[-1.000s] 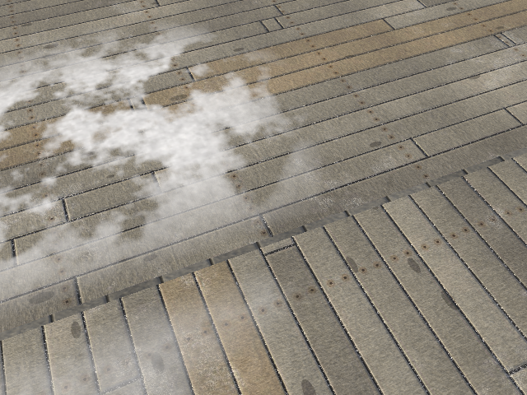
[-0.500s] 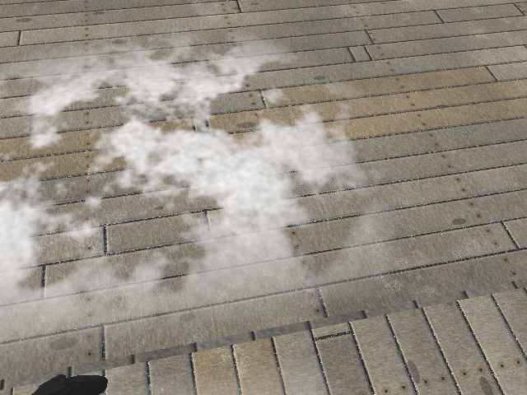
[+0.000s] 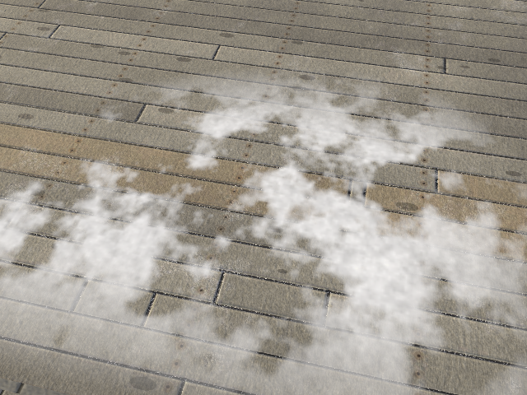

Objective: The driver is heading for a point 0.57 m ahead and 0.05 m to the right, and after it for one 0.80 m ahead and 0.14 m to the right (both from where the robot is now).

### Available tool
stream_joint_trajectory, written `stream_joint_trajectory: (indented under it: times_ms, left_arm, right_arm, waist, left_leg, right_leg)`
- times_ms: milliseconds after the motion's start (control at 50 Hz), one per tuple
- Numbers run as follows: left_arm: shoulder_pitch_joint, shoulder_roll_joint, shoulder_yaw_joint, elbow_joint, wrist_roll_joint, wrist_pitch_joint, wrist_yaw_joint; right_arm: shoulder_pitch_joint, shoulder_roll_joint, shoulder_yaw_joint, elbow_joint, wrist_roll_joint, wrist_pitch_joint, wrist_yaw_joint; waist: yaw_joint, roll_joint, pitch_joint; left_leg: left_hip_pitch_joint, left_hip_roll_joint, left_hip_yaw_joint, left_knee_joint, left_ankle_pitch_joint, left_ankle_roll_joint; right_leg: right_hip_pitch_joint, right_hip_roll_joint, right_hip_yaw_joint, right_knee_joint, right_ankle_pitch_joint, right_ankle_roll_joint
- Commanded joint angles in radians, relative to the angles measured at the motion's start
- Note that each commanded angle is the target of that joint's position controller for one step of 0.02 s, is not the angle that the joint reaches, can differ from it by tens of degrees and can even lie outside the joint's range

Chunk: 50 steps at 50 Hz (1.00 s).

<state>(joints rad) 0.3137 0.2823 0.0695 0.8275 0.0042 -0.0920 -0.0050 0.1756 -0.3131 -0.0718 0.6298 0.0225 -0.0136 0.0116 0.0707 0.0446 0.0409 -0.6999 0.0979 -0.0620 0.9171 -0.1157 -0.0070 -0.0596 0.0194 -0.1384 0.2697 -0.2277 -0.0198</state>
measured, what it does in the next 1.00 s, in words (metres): walks ahead: left foot, then right foot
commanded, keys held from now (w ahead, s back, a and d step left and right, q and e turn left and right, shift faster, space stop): w+q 0.14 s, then w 0.16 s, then w+e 0.70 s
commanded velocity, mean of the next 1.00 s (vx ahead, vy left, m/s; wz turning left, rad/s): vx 0.50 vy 0.00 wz -0.06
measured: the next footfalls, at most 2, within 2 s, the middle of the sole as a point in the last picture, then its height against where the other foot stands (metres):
left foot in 0.20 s outside the picture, level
right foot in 0.74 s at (306, 342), level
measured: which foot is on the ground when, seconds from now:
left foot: up 0.00-0.18, down 0.20-0.76, up 0.78-1.00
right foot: down 0.00-0.20, up 0.22-0.72, down 0.74-1.00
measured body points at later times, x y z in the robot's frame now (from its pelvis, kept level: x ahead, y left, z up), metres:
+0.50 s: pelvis +0.28 +0.08 +0.00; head +0.30 +0.09 +0.45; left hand +0.39 +0.37 -0.11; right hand +0.39 -0.18 -0.10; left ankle +0.23 +0.15 -0.74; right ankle +0.45 -0.08 -0.67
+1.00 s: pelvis +0.58 +0.04 +0.00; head +0.61 +0.03 +0.45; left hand +0.70 +0.31 -0.11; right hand +0.72 -0.24 -0.09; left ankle +0.69 +0.22 -0.68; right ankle +0.57 -0.03 -0.74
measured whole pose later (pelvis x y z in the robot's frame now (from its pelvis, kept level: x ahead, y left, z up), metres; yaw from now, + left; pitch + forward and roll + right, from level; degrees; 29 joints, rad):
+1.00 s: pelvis +0.58 +0.04 +0.00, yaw -9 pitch +2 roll +0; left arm 0.30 0.29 0.06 0.71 -0.01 -0.05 -0.01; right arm 0.13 -0.30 -0.04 0.68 -0.02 -0.10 0.00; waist 0.04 0.02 0.04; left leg -0.64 0.09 -0.09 0.93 -0.24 -0.06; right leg -0.22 0.12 0.08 0.36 -0.17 -0.10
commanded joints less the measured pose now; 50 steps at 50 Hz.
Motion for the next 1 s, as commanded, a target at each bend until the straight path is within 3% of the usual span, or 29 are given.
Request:
stream_joint_trajectory:
  times_ms: [20,80,120,160,180,200,220,240,260,280,300,320,380,440,500,560,660,700,720,740,760,780,800,820,840,860,880,920,1000]
  left_arm:
    - [-0.068,0.167,0.036,-0.065,-0.008,-0.01,0.007]
    - [-0.028,0.195,0.044,-0.041,-0.022,0.005,0.007]
    - [-0.025,0.217,0.052,-0.035,-0.033,0.018,0.009]
    - [-0.022,0.245,0.059,-0.032,-0.043,0.031,0.015]
    - [-0.027,0.231,0.052,-0.031,-0.044,0.036,0.018]
    - [-0.01,0.181,0.028,-0.043,-0.017,0.031,0.02]
    - [0.09,0.04,-0.021,-0.098,0.016,0.008,0.003]
    - [0.01,0.138,-0.004,-0.083,-0.022,-0.022,-0.009]
    - [-0.085,0.178,0.009,-0.114,-0.058,-0.033,-0.014]
    - [-0.111,0.162,0.001,-0.119,-0.047,-0.04,-0.009]
    - [-0.118,0.159,0.004,-0.109,-0.023,-0.038,-0.002]
    - [-0.085,0.159,0.007,-0.094,-0.02,-0.026,-0.004]
    - [-0.033,0.115,0.001,-0.064,-0.022,0.015,-0.007]
    - [-0.106,0.092,-0.005,-0.082,-0.019,0.03,-0.003]
    - [-0.171,0.077,-0.009,-0.096,-0.026,0.022,-0.014]
    - [-0.253,0.056,-0.018,-0.127,-0.027,0.016,-0.029]
    - [-0.317,0.057,-0.02,-0.189,-0.022,0.012,-0.066]
    - [-0.255,0.09,-0.004,-0.195,-0.019,0.018,-0.07]
    - [-0.159,0.125,0.015,-0.18,-0.019,0.023,-0.067]
    - [-0.009,0.176,0.044,-0.15,-0.021,0.025,-0.055]
    - [0.13,0.267,0.069,-0.133,-0.023,0.036,-0.034]
    - [0.092,0.297,0.07,-0.155,-0.032,0.028,-0.035]
    - [0.109,0.216,0.049,-0.159,-0.029,0.029,-0.034]
    - [0.078,0.175,0.039,-0.162,-0.023,0.027,-0.029]
    - [0.017,0.167,0.035,-0.17,-0.021,0.024,-0.028]
    - [-0.036,0.134,0.026,-0.183,-0.019,0.023,-0.024]
    - [-0.062,0.128,0.02,-0.2,-0.008,0.024,-0.019]
    - [-0.079,0.136,0.024,-0.206,-0.011,0.024,-0.011]
    - [-0.056,0.179,0.038,-0.193,-0.023,0.031,0.011]
  right_arm:
    - [-0.084,-0.015,0.005,-0.083,0.0,-0.021,0.02]
    - [-0.155,-0.018,0.005,-0.115,0.005,-0.02,0.037]
    - [-0.157,-0.039,-0.005,-0.13,0.001,-0.018,0.044]
    - [-0.057,-0.084,-0.031,-0.116,-0.008,-0.01,0.042]
    - [0.102,-0.126,-0.059,-0.073,-0.005,-0.007,0.033]
    - [0.275,-0.192,-0.086,-0.029,-0.001,0.001,0.013]
    - [0.236,-0.301,-0.091,-0.037,0.002,-0.01,0.006]
    - [0.275,-0.206,-0.065,-0.053,-0.002,-0.023,0.011]
    - [0.238,-0.166,-0.05,-0.034,-0.012,-0.037,0.016]
    - [0.176,-0.145,-0.042,-0.031,-0.008,-0.044,0.016]
    - [0.11,-0.114,-0.031,-0.034,-0.014,-0.046,0.015]
    - [0.071,-0.082,-0.018,-0.042,-0.026,-0.05,0.014]
    - [0.059,-0.085,-0.018,-0.014,-0.028,-0.074,0.01]
    - [0.083,-0.095,-0.02,0.027,-0.036,-0.086,0.0]
    - [0.087,-0.098,-0.017,0.049,-0.039,-0.089,-0.007]
    - [0.122,-0.114,-0.021,0.084,-0.033,-0.088,-0.011]
    - [0.158,-0.132,-0.032,0.128,-0.017,-0.052,-0.022]
    - [0.134,-0.163,-0.04,0.121,-0.016,-0.036,-0.036]
    - [0.124,-0.172,-0.041,0.117,-0.017,-0.026,-0.044]
    - [0.11,-0.166,-0.036,0.111,-0.014,-0.022,-0.051]
    - [0.144,-0.114,-0.013,0.088,-0.04,-0.035,-0.054]
    - [0.228,-0.008,0.022,0.055,-0.047,-0.067,-0.031]
    - [0.137,-0.109,0.004,0.053,-0.016,-0.106,-0.008]
    - [0.047,-0.124,0.003,0.019,0.016,-0.124,0.002]
    - [0.014,-0.105,0.008,0.01,0.004,-0.133,-0.002]
    - [0.002,-0.116,-0.001,0.013,-0.024,-0.128,-0.009]
    - [0.021,-0.113,-0.004,0.013,-0.031,-0.118,-0.009]
    - [0.057,-0.092,-0.001,0.017,-0.039,-0.097,-0.012]
    - [-0.057,-0.04,0.022,-0.009,-0.042,-0.084,-0.016]
  waist:
    - [-0.002,-0.102,0.011]
    - [0.014,-0.103,0.037]
    - [-0.008,-0.114,0.029]
    - [-0.082,-0.138,-0.052]
    - [-0.173,-0.113,-0.133]
    - [-0.245,-0.019,-0.229]
    - [-0.108,0.245,-0.329]
    - [-0.193,0.119,-0.436]
    - [-0.199,0.08,-0.279]
    - [-0.159,0.019,-0.191]
    - [-0.122,-0.003,-0.136]
    - [-0.085,0.011,-0.119]
    - [-0.051,0.009,-0.093]
    - [-0.071,-0.003,-0.031]
    - [-0.102,0.002,-0.001]
    - [-0.14,-0.006,0.034]
    - [-0.15,-0.003,0.041]
    - [-0.103,0.043,-0.029]
    - [-0.048,0.055,-0.092]
    - [0.038,0.029,-0.171]
    - [0.073,-0.122,-0.289]
    - [-0.026,-0.334,-0.407]
    - [0.052,-0.194,-0.426]
    - [0.053,-0.143,-0.285]
    - [0.005,-0.03,-0.171]
    - [-0.027,-0.016,-0.122]
    - [-0.058,-0.047,-0.098]
    - [-0.087,-0.071,-0.081]
    - [-0.055,-0.096,-0.047]
  left_leg:
    - [0.03,0.003,0.035,-0.151,0.136,0.009]
    - [0.04,-0.01,0.069,-0.245,0.107,0.036]
    - [0.082,-0.042,0.104,-0.283,0.016,0.07]
    - [0.263,-0.116,0.155,-0.307,-0.077,0.118]
    - [0.498,-0.158,0.163,-0.371,-0.015,0.154]
    - [0.817,-0.062,-0.005,-0.376,0.005,0.204]
    - [1.094,0.214,-0.581,-0.477,-0.162,0.383]
    - [1.109,0.264,-0.735,-0.6,-0.261,0.404]
    - [1.008,0.23,-0.571,-0.609,-0.178,0.353]
    - [0.864,0.186,-0.441,-0.608,-0.074,0.316]
    - [0.736,0.151,-0.347,-0.618,0.043,0.291]
    - [0.653,0.126,-0.279,-0.646,0.127,0.279]
    - [0.55,0.12,-0.163,-0.724,0.221,0.285]
    - [0.543,0.101,-0.054,-0.77,0.225,0.258]
    - [0.554,0.072,0.053,-0.79,0.185,0.208]
    - [0.614,0.099,0.097,-0.804,0.174,0.191]
    - [0.827,0.161,0.136,-0.684,0.418,0.166]
    - [0.857,0.157,0.166,-0.54,0.784,0.137]
    - [0.841,0.143,0.187,-0.4,0.916,0.118]
    - [0.733,0.106,0.218,-0.184,0.875,0.083]
    - [0.478,0.042,0.227,0.141,0.461,0.042]
    - [0.055,-0.2,0.085,0.493,-0.436,-0.027]
    - [-0.055,-0.134,-0.085,0.535,-0.421,0.002]
    - [-0.097,-0.089,-0.067,0.489,-0.347,0.022]
    - [-0.077,-0.047,-0.051,0.381,-0.286,0.025]
    - [-0.022,-0.017,-0.042,0.286,-0.252,0.017]
    - [0.039,-0.007,-0.041,0.258,-0.233,0.005]
    - [0.079,-0.001,-0.021,0.171,-0.22,-0.029]
    - [0.145,-0.036,0.018,-0.126,0.012,-0.077]
  right_leg:
    - [-0.004,-0.256,0.071,-0.117,0.296,-0.142]
    - [0.073,-0.286,0.033,-0.1,0.327,-0.124]
    - [0.126,-0.301,0.0,-0.032,0.513,-0.106]
    - [0.137,-0.294,-0.037,0.164,0.837,-0.086]
    - [0.058,-0.265,-0.066,0.357,0.864,-0.061]
    - [-0.185,-0.228,-0.068,0.646,0.568,-0.024]
    - [-0.603,-0.033,0.009,0.996,-0.34,0.033]
    - [-0.681,-0.034,0.21,1.102,-0.359,0.026]
    - [-0.754,-0.075,0.203,1.098,-0.272,0.012]
    - [-0.728,-0.121,0.197,1.02,-0.183,0.004]
    - [-0.671,-0.151,0.193,0.947,-0.13,0.009]
    - [-0.602,-0.174,0.201,0.915,-0.091,0.012]
    - [-0.55,-0.182,0.191,0.85,-0.019,0.04]
    - [-0.624,-0.177,0.207,0.722,0.141,0.06]
    - [-0.604,-0.138,0.204,0.532,0.328,0.051]
    - [-0.602,-0.114,0.176,0.403,0.395,0.033]
    - [-0.67,-0.076,0.123,0.315,0.218,-0.026]
    - [-0.552,-0.013,0.057,0.325,0.102,-0.065]
    - [-0.423,0.026,0.035,0.324,0.072,-0.089]
    - [-0.186,0.05,0.054,0.266,0.138,-0.129]
    - [0.128,-0.138,0.34,0.269,0.206,-0.205]
    - [0.448,-0.361,0.928,0.13,0.056,-0.428]
    - [0.473,-0.341,0.922,0.059,-0.052,-0.385]
    - [0.36,-0.305,0.766,0.049,-0.036,-0.336]
    - [0.192,-0.264,0.661,0.034,0.068,-0.306]
    - [0.077,-0.23,0.585,0.02,0.177,-0.288]
    - [-0.011,-0.208,0.552,-0.003,0.251,-0.292]
    - [-0.104,-0.187,0.503,-0.031,0.334,-0.301]
    - [-0.234,-0.107,0.381,-0.036,0.313,-0.247]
